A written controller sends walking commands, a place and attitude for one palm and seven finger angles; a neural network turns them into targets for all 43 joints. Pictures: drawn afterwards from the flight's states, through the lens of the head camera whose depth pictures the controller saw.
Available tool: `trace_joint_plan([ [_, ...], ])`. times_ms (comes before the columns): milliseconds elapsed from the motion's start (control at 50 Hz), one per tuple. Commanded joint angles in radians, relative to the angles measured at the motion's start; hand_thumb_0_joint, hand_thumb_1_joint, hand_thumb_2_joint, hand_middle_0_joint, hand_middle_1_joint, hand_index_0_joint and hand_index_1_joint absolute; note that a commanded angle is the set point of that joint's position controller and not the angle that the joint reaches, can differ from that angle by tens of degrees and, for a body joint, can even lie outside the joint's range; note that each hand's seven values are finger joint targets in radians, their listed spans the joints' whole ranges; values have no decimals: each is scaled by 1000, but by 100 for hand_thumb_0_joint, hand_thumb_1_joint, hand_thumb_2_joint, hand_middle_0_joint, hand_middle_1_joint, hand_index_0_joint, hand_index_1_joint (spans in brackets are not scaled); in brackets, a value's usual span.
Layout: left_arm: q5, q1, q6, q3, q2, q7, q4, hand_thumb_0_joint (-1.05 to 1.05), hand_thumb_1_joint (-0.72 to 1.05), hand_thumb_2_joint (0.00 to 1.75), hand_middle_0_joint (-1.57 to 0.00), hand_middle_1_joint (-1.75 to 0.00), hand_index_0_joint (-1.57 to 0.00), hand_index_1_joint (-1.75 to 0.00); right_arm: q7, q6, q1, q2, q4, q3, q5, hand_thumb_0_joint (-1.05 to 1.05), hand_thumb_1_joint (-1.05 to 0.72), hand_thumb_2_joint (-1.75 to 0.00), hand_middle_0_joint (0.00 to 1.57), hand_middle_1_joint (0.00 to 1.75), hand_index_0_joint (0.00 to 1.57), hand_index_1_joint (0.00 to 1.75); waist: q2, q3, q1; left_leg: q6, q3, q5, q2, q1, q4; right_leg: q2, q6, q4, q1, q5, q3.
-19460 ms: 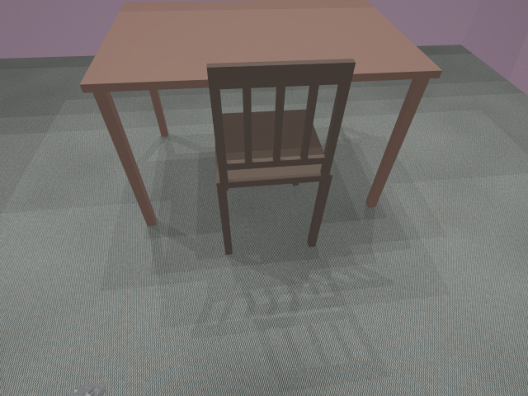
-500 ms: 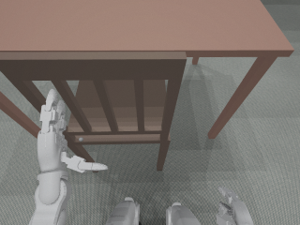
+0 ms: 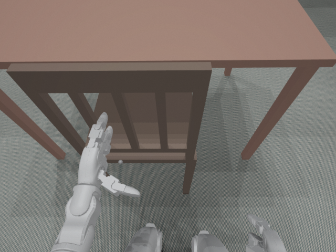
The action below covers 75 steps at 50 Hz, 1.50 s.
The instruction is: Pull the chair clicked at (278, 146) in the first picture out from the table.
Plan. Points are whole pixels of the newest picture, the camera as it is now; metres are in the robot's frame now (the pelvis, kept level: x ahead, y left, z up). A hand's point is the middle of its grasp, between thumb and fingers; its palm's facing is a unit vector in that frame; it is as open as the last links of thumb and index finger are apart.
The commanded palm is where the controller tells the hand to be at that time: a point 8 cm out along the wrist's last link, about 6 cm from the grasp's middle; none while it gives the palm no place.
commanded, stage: push the fingers through the gap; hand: left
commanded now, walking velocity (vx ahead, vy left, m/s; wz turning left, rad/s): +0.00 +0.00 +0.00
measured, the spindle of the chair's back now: (127, 123) +0.44 +0.14 +0.01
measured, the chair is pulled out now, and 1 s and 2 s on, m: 0.00 -0.01 -0.01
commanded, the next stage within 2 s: hook a spindle and tug to test in 1.42 s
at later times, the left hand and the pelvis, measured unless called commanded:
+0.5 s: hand (130, 151) +0.35 +0.11 +0.02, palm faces -0.02 -1.00 +0.01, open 17.0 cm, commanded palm +0.34 +0.17 +0.02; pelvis -0.01 +0.00 -0.01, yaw -1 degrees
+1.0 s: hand (135, 130) +0.41 +0.11 +0.01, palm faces +0.01 -1.00 -0.02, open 17.0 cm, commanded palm +0.38 +0.16 +0.01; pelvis -0.01 +0.02 -0.02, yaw -2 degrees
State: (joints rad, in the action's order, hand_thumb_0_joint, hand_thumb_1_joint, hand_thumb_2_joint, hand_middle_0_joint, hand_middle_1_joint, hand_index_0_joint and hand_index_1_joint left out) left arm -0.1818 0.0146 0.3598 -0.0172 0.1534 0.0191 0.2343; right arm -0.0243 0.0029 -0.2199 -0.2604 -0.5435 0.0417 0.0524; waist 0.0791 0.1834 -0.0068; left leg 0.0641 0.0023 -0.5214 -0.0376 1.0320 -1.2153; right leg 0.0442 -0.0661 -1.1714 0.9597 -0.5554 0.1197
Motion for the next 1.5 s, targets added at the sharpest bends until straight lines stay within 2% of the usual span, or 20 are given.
trace_joint_plan([
  [0,20,-159,-6,-27,55,83,-98,0,-50,30,-6,-8,-6,-8,52,-57,1,-149,164,-74,-9,0,-90,-90,20,30,20,30,-202,202,-82,-8,74,131,38,-139,144,-41,48,226,-136,159,-130],
  [20,23,-248,54,106,186,21,-206,0,-50,30,-6,-8,-6,-8,59,-63,11,-144,155,-75,-26,0,-90,-90,20,30,20,30,-134,265,-41,-14,61,171,38,-146,129,-34,39,187,-149,190,-134],
  [60,42,-330,185,253,291,-111,-427,0,-50,30,-6,-8,-6,-8,53,-78,6,-88,154,-68,-52,0,-90,-90,20,30,20,30,32,433,30,-31,48,319,28,-250,133,-30,24,129,-219,301,-143],
  [80,53,-259,199,244,286,-144,-435,0,-50,30,-6,-8,-6,-8,44,-76,5,-77,160,-58,-52,0,-90,-90,20,30,20,30,99,467,43,-42,40,373,24,-298,149,-30,18,120,-242,345,-146],
  [120,51,-217,212,242,281,-195,-447,0,-50,30,-6,-8,-6,-8,34,-63,6,-66,152,-55,-50,0,-90,-90,20,30,20,30,98,469,34,-52,38,430,26,-304,149,-25,17,111,-257,411,-147],
  [160,52,-207,255,185,155,-235,-308,0,-50,30,-6,-8,-6,-8,14,-65,39,-53,110,-58,-64,0,-90,-90,20,30,20,30,39,378,-5,-49,40,390,30,-228,108,-24,30,108,-191,409,-149],
  [200,58,-188,230,126,94,-191,-106,0,-50,30,-6,-8,-6,-8,-5,-67,45,-84,87,-62,-63,0,-90,-90,20,30,20,30,-37,294,-54,-41,46,276,36,-131,81,-24,42,119,-147,333,-154],
  [280,31,-331,193,4,46,-44,-34,0,-50,30,-6,-8,-6,-8,7,-70,32,-131,80,-75,-44,0,-90,-90,20,30,20,30,-84,303,-107,-25,48,181,38,-103,77,-37,55,176,-158,248,-192],
  [340,22,-402,155,-33,41,36,-32,0,-50,30,-6,-8,-6,-8,22,-71,4,-142,80,-82,-34,0,-90,-90,20,30,20,30,-72,353,-110,-19,58,205,41,-166,92,-38,54,182,-158,264,-178],
  [440,0,-418,149,159,169,-13,-17,0,-50,30,-6,-8,-6,-8,34,-61,0,-137,73,-80,-41,0,-90,-90,20,30,20,30,-82,395,-46,-23,49,276,37,-167,104,-32,47,148,-201,330,-153],
  [580,62,-535,197,115,124,-72,89,0,-50,30,-6,-8,-6,-8,13,-50,-6,-126,59,-75,-57,0,-90,-90,20,30,20,30,-49,340,-77,-26,50,204,34,-133,88,-28,44,136,-112,239,-148],
  [720,51,-597,161,94,98,-48,152,0,-50,30,-6,-8,-6,-8,8,-27,-37,-147,58,-86,-51,0,-90,-90,20,30,20,30,-27,383,-87,-35,83,273,47,-238,115,-19,36,122,-54,266,-109],
  [840,82,-756,213,129,132,-115,152,0,-50,30,-6,-8,-6,-8,6,-20,-52,-147,33,-86,-64,0,-90,-90,20,30,20,30,-18,403,-102,-42,112,269,55,-271,110,-15,36,96,20,221,-97],
  [900,106,-758,230,93,79,-143,190,0,-50,30,-6,-8,-6,-8,-7,-15,-63,-143,23,-93,-71,0,-90,-90,20,30,20,30,18,429,-104,-57,132,310,63,-332,112,-15,34,80,66,230,-82],
  [1120,105,-748,183,113,69,-145,294,0,-50,30,-6,-8,-6,-8,-22,40,-90,-147,37,-96,-65,0,-90,-90,20,30,20,30,-55,403,-106,-49,122,300,64,-281,123,-10,35,98,30,244,-85],
  [1200,105,-826,245,154,132,-161,212,0,-50,30,-6,-8,-6,-8,-13,30,-88,-141,30,-94,-70,0,-90,-90,20,30,20,30,-35,446,-105,-46,111,299,59,-286,111,-8,37,99,-4,256,-101],
  [1240,111,-810,267,135,117,-161,184,0,-50,30,-6,-8,-6,-8,-17,25,-87,-136,28,-94,-73,0,-90,-90,20,30,20,30,27,481,-94,-53,108,341,59,-327,109,-8,34,89,-2,281,-102],
  [1340,131,-728,221,91,71,-135,331,0,-50,30,-6,-8,-6,-8,-25,42,-99,-139,12,-95,-69,0,-90,-90,20,30,20,30,-20,390,-119,-49,106,322,62,-281,108,-8,34,100,25,276,-90],
  [1420,102,-726,181,94,58,-116,361,0,-50,30,-6,-8,-6,-8,-19,52,-85,-144,33,-92,-59,0,-90,-90,20,30,20,30,-49,354,-116,-38,92,260,52,-232,121,-10,34,122,1,246,-97],
  [1480,82,-759,211,143,110,-126,266,0,-50,30,-6,-8,-6,-8,-15,46,-82,-140,41,-93,-61,0,-90,-90,20,30,20,30,-40,423,-98,-38,81,303,48,-244,110,-12,36,115,-54,296,-110],
])
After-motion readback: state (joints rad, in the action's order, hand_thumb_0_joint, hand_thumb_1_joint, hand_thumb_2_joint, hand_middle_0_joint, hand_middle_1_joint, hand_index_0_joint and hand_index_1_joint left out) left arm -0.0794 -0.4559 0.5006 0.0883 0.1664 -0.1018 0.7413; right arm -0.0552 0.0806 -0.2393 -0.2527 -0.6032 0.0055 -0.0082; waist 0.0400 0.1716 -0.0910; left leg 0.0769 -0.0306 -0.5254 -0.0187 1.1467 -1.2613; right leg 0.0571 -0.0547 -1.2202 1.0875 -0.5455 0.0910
